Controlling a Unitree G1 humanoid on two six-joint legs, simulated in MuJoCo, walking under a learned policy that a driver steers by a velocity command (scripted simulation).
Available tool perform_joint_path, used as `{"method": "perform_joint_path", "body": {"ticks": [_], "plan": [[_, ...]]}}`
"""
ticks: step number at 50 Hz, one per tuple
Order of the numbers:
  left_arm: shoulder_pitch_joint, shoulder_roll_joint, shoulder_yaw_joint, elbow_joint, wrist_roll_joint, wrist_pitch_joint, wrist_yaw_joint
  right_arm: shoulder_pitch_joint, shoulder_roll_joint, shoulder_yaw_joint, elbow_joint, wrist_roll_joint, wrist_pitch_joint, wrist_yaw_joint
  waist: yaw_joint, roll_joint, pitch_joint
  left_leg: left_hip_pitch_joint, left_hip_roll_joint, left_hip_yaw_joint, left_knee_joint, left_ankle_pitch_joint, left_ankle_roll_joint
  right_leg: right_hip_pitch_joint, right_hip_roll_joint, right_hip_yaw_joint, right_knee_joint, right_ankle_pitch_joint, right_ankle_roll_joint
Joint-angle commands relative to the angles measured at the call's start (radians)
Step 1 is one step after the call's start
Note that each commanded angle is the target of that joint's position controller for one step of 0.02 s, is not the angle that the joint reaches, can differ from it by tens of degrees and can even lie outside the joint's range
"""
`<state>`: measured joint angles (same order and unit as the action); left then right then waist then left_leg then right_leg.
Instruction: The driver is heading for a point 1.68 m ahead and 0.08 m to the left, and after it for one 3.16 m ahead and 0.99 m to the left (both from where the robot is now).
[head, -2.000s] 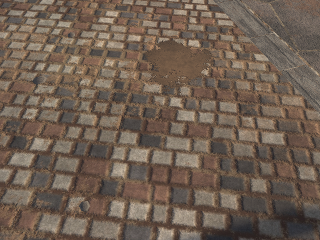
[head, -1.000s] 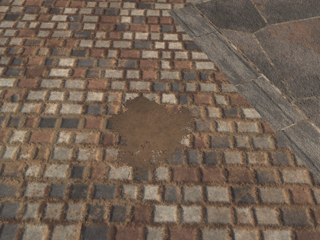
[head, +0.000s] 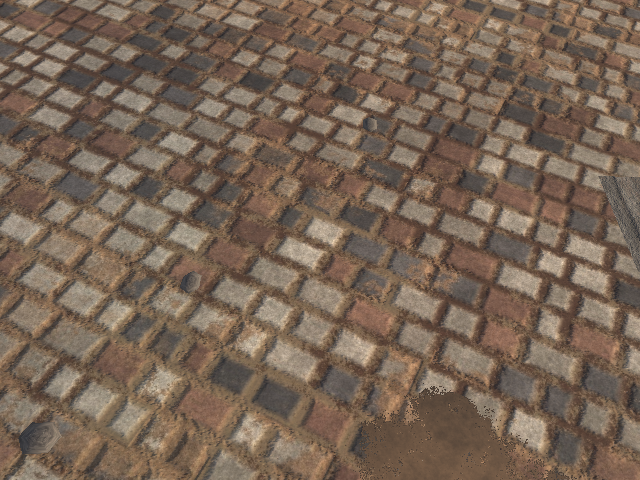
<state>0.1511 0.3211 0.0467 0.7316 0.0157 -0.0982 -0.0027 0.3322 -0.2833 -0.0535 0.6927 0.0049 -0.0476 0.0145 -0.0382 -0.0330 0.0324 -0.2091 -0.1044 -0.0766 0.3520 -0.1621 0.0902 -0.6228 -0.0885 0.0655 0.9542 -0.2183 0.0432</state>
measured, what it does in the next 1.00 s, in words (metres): walks ahead: right foot, then left foot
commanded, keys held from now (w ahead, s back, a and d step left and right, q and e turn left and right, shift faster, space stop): w+q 0.32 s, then w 0.22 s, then e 0.46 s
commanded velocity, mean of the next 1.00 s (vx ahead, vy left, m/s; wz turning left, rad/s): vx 0.37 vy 0.00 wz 0.15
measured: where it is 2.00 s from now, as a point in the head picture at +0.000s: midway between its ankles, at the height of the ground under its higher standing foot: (295, 384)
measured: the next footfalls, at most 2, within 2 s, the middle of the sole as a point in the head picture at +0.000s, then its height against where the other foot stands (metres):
right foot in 0.26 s outside the picture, level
left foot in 0.70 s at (217, 461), level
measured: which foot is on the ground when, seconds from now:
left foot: down 0.00-0.26, up 0.28-0.68, down 0.70-1.00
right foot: up 0.00-0.24, down 0.26-0.72, up 0.74-1.00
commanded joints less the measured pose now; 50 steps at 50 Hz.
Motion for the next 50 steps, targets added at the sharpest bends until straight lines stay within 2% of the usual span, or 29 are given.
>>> {"method": "perform_joint_path", "body": {"ticks": [1,4,8,10,11,12,13,14,15,16,17,18,20,23,26,29,32,34,35,36,37,38,39,40,41,42,43,45,50], "plan": [[-0.047,0.052,0.013,-0.072,0.005,-0.003,0.002,-0.03,-0.172,-0.049,-0.062,0.008,-0.019,-0.021,0.019,0.09,-0.026,-0.014,0.221,-0.208,-0.143,0.213,0.163,-0.003,0.021,-0.002,-0.174,0.179,0.025],[-0.159,0.034,0.004,-0.1,-0.006,-0.012,-0.01,0.023,-0.182,-0.054,-0.033,0.016,-0.012,-0.031,-0.021,0.101,-0.015,-0.044,0.197,-0.203,-0.131,0.136,0.126,0.088,0.067,-0.005,-0.352,0.32,0.021],[-0.224,0.066,0.014,-0.127,-0.019,-0.023,-0.024,0.075,-0.173,-0.054,0.001,0.025,0.001,-0.037,-0.032,0.111,-0.009,0.055,0.233,-0.3,-0.053,0.089,0.108,0.121,0.088,0.031,-0.46,0.289,-0.003],[-0.202,0.086,0.024,-0.125,-0.02,-0.03,-0.025,0.069,-0.175,-0.058,0.006,0.022,0.01,-0.041,-0.013,0.137,-0.013,0.103,0.25,-0.348,0.004,0.126,0.096,0.161,0.092,0.034,-0.483,0.198,-0.026],[-0.156,0.095,0.031,-0.115,-0.021,-0.033,-0.022,0.06,-0.171,-0.058,0.006,0.021,0.015,-0.041,0.011,0.153,-0.027,0.106,0.243,-0.358,0.042,0.167,0.086,0.227,0.096,0.019,-0.503,0.163,-0.044],[-0.065,0.117,0.045,-0.093,-0.016,-0.037,-0.015,0.046,-0.147,-0.049,-0.001,0.019,0.017,-0.038,0.059,0.146,-0.08,0.086,0.199,-0.336,0.132,0.228,0.06,0.375,0.088,0.006,-0.545,0.174,-0.075],[0.078,0.16,0.06,-0.078,0.0,-0.04,-0.006,0.031,-0.098,-0.03,-0.02,0.007,0.014,-0.033,0.127,0.094,-0.215,-0.017,0.147,-0.278,0.36,0.168,0.028,0.633,-0.038,0.105,-0.503,0.164,-0.136],[0.204,0.239,0.083,-0.054,0.01,-0.026,0.0,0.157,-0.033,-0.009,-0.037,0.026,0.006,-0.032,0.11,-0.16,-0.379,-0.363,0.001,-0.128,0.702,-0.204,-0.054,1.02,-0.272,0.487,-0.523,0.02,-0.294],[0.217,0.179,0.073,-0.04,-0.021,-0.016,-0.008,0.18,-0.094,-0.012,-0.037,0.033,0.0,-0.035,0.105,-0.248,-0.375,-0.527,0.047,-0.115,0.875,-0.433,-0.069,1.032,-0.351,0.719,-0.607,-0.191,-0.325],[0.168,0.107,0.054,-0.054,-0.024,-0.01,-0.005,0.092,-0.169,-0.034,-0.032,0.035,0.003,-0.034,0.124,-0.129,-0.223,-0.578,0.098,-0.12,0.934,-0.353,-0.078,0.899,-0.308,0.596,-0.639,-0.25,-0.28],[0.124,0.082,0.044,-0.056,-0.015,-0.003,-0.003,0.019,-0.172,-0.036,-0.043,0.024,0.008,-0.035,0.118,-0.054,-0.129,-0.557,0.129,-0.08,0.927,-0.275,-0.084,0.768,-0.258,0.463,-0.658,-0.171,-0.247],[0.093,0.064,0.036,-0.043,-0.009,-0.001,-0.006,-0.027,-0.153,-0.035,-0.056,0.013,0.007,-0.033,0.1,-0.032,-0.054,-0.538,0.15,-0.069,0.88,-0.228,-0.086,0.651,-0.215,0.371,-0.69,-0.067,-0.241],[0.07,0.043,0.027,-0.026,0.0,-0.007,-0.01,-0.023,-0.105,-0.031,-0.055,0.017,0.01,-0.025,0.058,-0.068,-0.014,-0.457,0.181,-0.058,0.803,-0.184,-0.081,0.528,-0.157,0.249,-0.744,0.042,-0.232],[0.079,0.072,0.038,0.005,-0.016,-0.019,-0.016,-0.059,-0.056,-0.015,-0.067,0.01,0.012,-0.019,0.046,-0.06,-0.002,-0.448,0.192,-0.029,0.666,-0.142,-0.089,0.489,-0.154,0.157,-0.799,0.165,-0.267],[0.085,0.108,0.047,0.027,-0.026,-0.015,-0.015,-0.141,-0.041,0.0,-0.084,0.0,-0.002,-0.005,0.062,-0.035,-0.001,-0.424,0.206,0.008,0.475,0.02,-0.091,0.496,-0.135,0.065,-0.819,0.255,-0.263],[0.134,0.126,0.046,0.058,-0.037,0.003,-0.011,-0.257,-0.031,0.009,-0.109,-0.003,-0.022,0.008,0.099,-0.033,0.018,-0.324,0.165,0.059,0.294,0.149,-0.096,0.472,-0.098,0.004,-0.786,0.408,-0.233],[0.19,0.15,0.049,0.091,-0.045,0.025,-0.006,-0.294,-0.062,-0.004,-0.127,-0.003,-0.035,0.017,0.092,-0.057,-0.013,-0.247,0.123,0.047,0.191,0.175,-0.082,0.538,-0.113,0.031,-0.69,0.509,-0.196],[0.161,0.153,0.048,0.089,-0.05,0.035,0.002,-0.206,-0.098,-0.023,-0.095,-0.013,-0.039,0.013,0.024,-0.057,-0.066,-0.084,0.102,0.051,0.1,0.242,-0.053,0.534,-0.092,0.041,-0.577,0.537,-0.151],[0.166,0.129,0.04,0.087,-0.045,0.032,0.003,-0.13,-0.136,-0.039,-0.071,-0.025,-0.04,0.005,-0.014,-0.043,-0.116,0.068,0.12,0.05,0.067,0.351,-0.027,0.486,-0.045,0.025,-0.471,0.523,-0.115],[0.16,0.073,0.018,0.054,-0.017,0.025,0.003,-0.021,-0.212,-0.055,-0.062,-0.047,-0.036,-0.011,-0.051,0.058,-0.245,0.314,0.291,-0.085,0.142,0.723,0.026,0.339,0.026,-0.014,-0.25,0.242,-0.062],[0.342,-0.018,-0.014,0.071,-0.015,0.029,0.002,-0.018,-0.242,-0.057,-0.075,-0.056,-0.013,-0.018,0.0,0.302,-0.413,0.577,0.572,-0.346,0.191,0.935,0.199,0.084,0.117,-0.041,0.086,-0.455,0.004],[0.343,0.084,0.012,0.091,-0.039,0.041,0.007,-0.011,-0.19,-0.048,-0.082,-0.035,0.007,-0.016,-0.035,0.242,-0.47,0.51,0.547,-0.366,0.153,0.766,0.206,0.064,0.093,0.05,0.213,-0.511,0.011],[0.258,0.124,0.029,0.068,-0.055,0.053,0.012,-0.059,-0.154,-0.037,-0.078,-0.021,0.014,-0.015,-0.03,0.198,-0.345,0.415,0.488,-0.271,0.111,0.637,0.174,-0.008,0.069,0.03,0.258,-0.466,0.015],[0.219,0.106,0.029,0.061,-0.051,0.069,0.024,-0.12,-0.127,-0.027,-0.07,-0.013,0.016,-0.016,-0.002,0.157,-0.258,0.31,0.449,-0.214,0.071,0.527,0.147,-0.03,0.04,0.008,0.244,-0.405,0.023],[0.215,0.1,0.035,0.063,-0.04,0.092,0.034,-0.175,-0.1,-0.02,-0.066,-0.011,0.016,-0.014,0.024,0.154,-0.193,0.185,0.427,-0.161,0.022,0.429,0.137,0.004,0.019,0.001,0.221,-0.358,0.037],[0.231,0.086,0.037,0.061,-0.036,0.117,0.041,-0.22,-0.104,-0.022,-0.06,-0.023,0.013,-0.013,0.057,0.181,-0.154,0.057,0.405,-0.112,-0.03,0.36,0.133,0.084,0.008,-0.007,0.209,-0.307,0.048],[0.244,0.07,0.038,0.057,-0.034,0.134,0.047,-0.255,-0.104,-0.025,-0.056,-0.033,0.009,-0.013,0.077,0.19,-0.135,-0.021,0.394,-0.072,-0.068,0.313,0.142,0.134,0.015,-0.027,0.203,-0.269,0.055],[0.237,0.054,0.042,0.039,-0.029,0.151,0.05,-0.29,-0.106,-0.03,-0.043,-0.037,0.002,-0.019,0.091,0.186,-0.114,-0.082,0.396,-0.01,-0.104,0.258,0.152,0.168,0.011,-0.041,0.148,-0.214,0.051],[0.115,0.049,0.038,-0.03,-0.023,0.159,0.021,-0.297,-0.143,-0.045,-0.004,-0.021,0.014,-0.041,0.062,0.156,-0.116,-0.062,0.421,0.064,-0.117,0.164,0.147,0.237,-0.007,-0.063,-0.077,-0.09,0.009]]}}
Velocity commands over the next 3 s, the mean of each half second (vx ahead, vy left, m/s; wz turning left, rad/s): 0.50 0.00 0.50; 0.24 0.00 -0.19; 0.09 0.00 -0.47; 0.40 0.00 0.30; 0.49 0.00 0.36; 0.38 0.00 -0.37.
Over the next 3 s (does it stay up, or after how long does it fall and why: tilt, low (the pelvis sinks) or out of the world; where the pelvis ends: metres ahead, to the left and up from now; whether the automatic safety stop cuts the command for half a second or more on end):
stays up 1.17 0.14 -0.02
